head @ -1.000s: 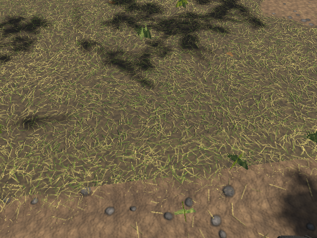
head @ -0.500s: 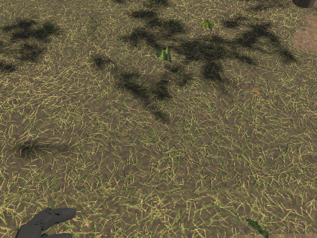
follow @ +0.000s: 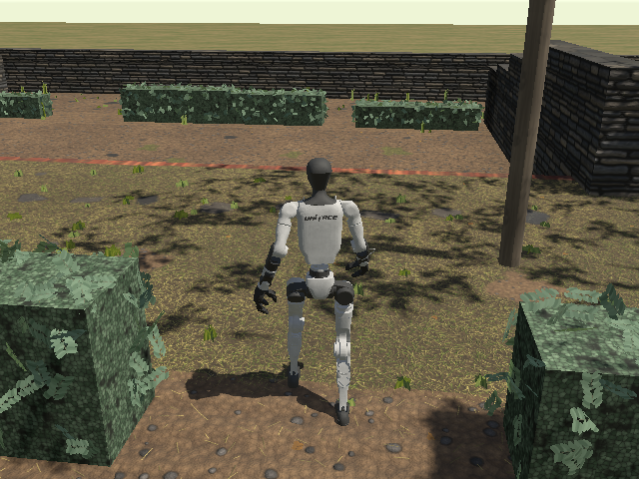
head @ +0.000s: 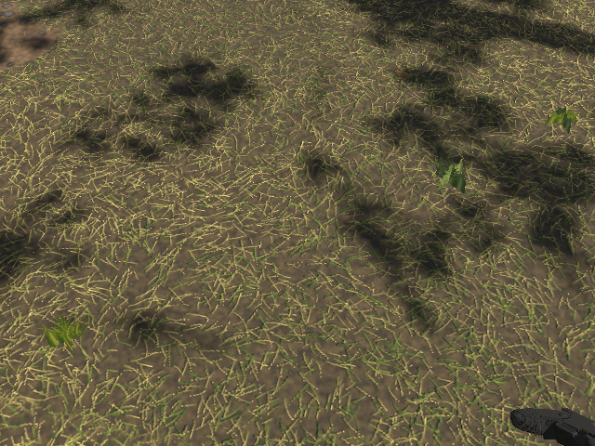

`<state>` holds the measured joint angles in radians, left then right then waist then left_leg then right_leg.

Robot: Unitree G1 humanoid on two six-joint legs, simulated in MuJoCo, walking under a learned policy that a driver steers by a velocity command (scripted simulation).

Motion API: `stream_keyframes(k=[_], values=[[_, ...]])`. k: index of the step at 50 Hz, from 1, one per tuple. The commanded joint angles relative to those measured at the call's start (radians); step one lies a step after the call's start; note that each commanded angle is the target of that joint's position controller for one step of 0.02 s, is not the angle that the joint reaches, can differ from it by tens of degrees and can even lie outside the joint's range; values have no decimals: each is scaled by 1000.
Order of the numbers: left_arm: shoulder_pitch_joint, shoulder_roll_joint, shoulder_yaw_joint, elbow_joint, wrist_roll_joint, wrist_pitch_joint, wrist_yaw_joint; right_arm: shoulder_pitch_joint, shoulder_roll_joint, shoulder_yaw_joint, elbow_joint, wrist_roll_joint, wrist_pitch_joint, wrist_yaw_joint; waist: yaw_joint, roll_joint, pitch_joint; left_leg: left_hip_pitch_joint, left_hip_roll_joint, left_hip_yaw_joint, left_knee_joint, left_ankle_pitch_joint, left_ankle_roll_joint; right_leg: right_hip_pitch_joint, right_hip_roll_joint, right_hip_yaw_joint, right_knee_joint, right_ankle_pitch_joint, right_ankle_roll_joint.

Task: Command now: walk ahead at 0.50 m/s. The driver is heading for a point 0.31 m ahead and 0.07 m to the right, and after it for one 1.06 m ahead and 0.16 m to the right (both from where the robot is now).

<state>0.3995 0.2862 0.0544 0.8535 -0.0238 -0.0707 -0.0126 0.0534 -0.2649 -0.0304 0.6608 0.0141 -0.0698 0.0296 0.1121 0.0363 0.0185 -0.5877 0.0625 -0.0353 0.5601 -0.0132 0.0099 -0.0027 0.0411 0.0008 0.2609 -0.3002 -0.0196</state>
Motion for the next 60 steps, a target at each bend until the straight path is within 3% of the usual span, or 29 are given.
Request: stream_keyframes(k=[1,3,4,5,6,7,9,11,15,20,25,28,29,30,31,32,33,34,35,36,37,42,47,52,55,57,58,59,60], values=[[-2,185,42,-34,-5,5,9,-58,-95,-29,-91,2,-24,8,-59,-120,15,99,-30,22,-59,-57,33,-17,-280,161,9,448,-141],[-19,169,32,-38,-1,11,13,160,-165,-66,-35,-10,-27,-4,-179,-99,-119,446,-40,34,-100,-39,82,-97,-205,109,259,623,-94],[-33,107,6,-74,27,5,14,350,-248,-89,-11,-27,-23,-18,-253,16,-283,755,168,-178,-58,16,151,-303,-134,64,573,352,-52],[103,14,-21,-78,12,-12,12,382,-289,-97,8,-24,-11,-14,-196,277,-407,1010,370,-575,-153,-193,279,-645,-2,43,877,-265,-1],[41,125,7,-63,-9,-18,11,387,-194,-74,5,-17,-8,-14,-238,152,-340,941,337,-603,-214,-339,247,-736,-44,141,986,-277,-2],[-45,158,21,-92,-22,-20,9,330,-163,-62,8,-13,-9,-17,-227,111,-202,820,308,-459,-241,-325,211,-783,-81,126,998,-185,-6],[-100,134,25,-100,-4,-9,15,210,-114,-47,8,-22,-17,-11,-165,57,-76,593,234,-282,-312,-188,189,-720,-144,100,925,-51,5],[-60,93,24,-87,-8,17,15,164,-89,-46,20,-28,-34,-9,-117,83,-47,477,202,-172,-378,-109,184,-628,-170,103,896,10,16],[-118,61,23,-113,0,41,17,164,-115,-61,63,-32,-51,-19,-104,32,4,450,205,-23,-430,40,192,-691,-176,123,803,140,37],[-261,35,10,-158,4,31,-14,193,-153,-72,98,-25,-38,-36,-149,7,44,487,181,138,-445,84,159,-665,-159,51,530,356,24],[-389,40,7,-234,3,33,-41,263,-193,-88,144,0,-5,-41,-185,3,82,651,231,195,-385,164,136,-698,-138,-14,395,267,-25],[-324,84,31,-246,5,40,-49,242,-233,-100,142,11,18,-50,-121,51,6,702,231,239,-191,607,102,-541,-52,-99,382,114,-81],[-209,118,53,-221,2,42,-45,226,-240,-100,138,13,27,-53,-51,50,-58,675,209,261,-27,710,82,-388,-5,-123,352,109,-109],[-38,181,88,-175,0,46,-31,225,-222,-91,132,11,28,-58,32,19,-146,545,165,280,207,625,44,-119,25,-96,295,165,-149],[54,288,117,-154,-5,56,-8,266,-130,-62,98,-26,17,-56,20,-184,-225,196,73,282,559,36,-13,196,-189,268,269,163,-245],[7,326,110,-195,-2,38,-15,294,-65,-31,54,-25,-21,-43,-52,-291,-371,-101,-119,60,819,-595,-47,393,-379,828,87,-14,-426],[4,223,81,-196,4,25,-21,186,-160,-53,46,16,-50,-27,11,-150,-332,-206,-53,-62,846,-535,-25,373,-371,756,27,-33,-367],[-25,177,67,-186,8,15,-20,148,-162,-51,37,35,-65,-21,-8,-129,-206,-223,-8,-41,786,-447,0,245,-339,594,29,30,-322],[-93,147,57,-190,8,11,-19,144,-149,-50,51,17,-69,-29,-55,-50,-129,-172,41,-34,695,-370,5,95,-293,473,32,132,-281],[-151,103,42,-200,16,8,-16,155,-157,-57,69,-1,-60,-32,-88,-65,-92,-106,74,-30,626,-324,1,-13,-264,378,19,255,-258],[-178,85,33,-209,29,5,-13,187,-155,-59,84,-1,-45,-28,-114,-90,-85,-42,91,-32,609,-292,-2,-84,-247,330,-5,322,-250],[-142,121,39,-158,32,-22,-1,150,-105,-47,90,-3,2,-30,-111,-79,-23,-86,100,-17,446,-100,-42,-154,-226,146,-95,468,-232],[-122,130,34,-120,36,-26,11,33,-79,-34,65,8,-10,-11,-55,-86,27,-65,49,3,153,170,-23,-117,-203,7,-143,379,-162],[-73,139,41,-66,26,-6,17,-54,-69,-25,14,9,-16,22,-22,-71,69,-146,12,20,24,105,19,88,-274,-41,-92,487,-151],[-100,169,50,-67,20,18,33,-18,-92,-35,-6,3,-14,39,-65,-108,19,-70,-48,90,13,-58,66,166,-291,-78,53,878,-120],[-126,191,54,-77,20,36,48,154,-154,-68,21,1,-5,34,-165,-131,-96,168,-121,138,7,-118,113,139,-266,-115,311,1143,-85],[-137,182,47,-88,20,36,56,309,-211,-96,50,2,-1,21,-249,-87,-179,439,-98,58,-39,-50,160,-23,-229,-136,552,1005,-48],[-36,81,13,-130,42,11,42,405,-318,-124,57,1,2,6,-211,134,-316,862,160,-403,-37,-120,334,-460,-76,-131,957,390,22],[-54,62,-4,-129,45,-27,21,405,-267,-105,50,11,-2,6,-212,164,-426,1017,269,-791,-202,-213,422,-685,55,57,1136,-266,32]])
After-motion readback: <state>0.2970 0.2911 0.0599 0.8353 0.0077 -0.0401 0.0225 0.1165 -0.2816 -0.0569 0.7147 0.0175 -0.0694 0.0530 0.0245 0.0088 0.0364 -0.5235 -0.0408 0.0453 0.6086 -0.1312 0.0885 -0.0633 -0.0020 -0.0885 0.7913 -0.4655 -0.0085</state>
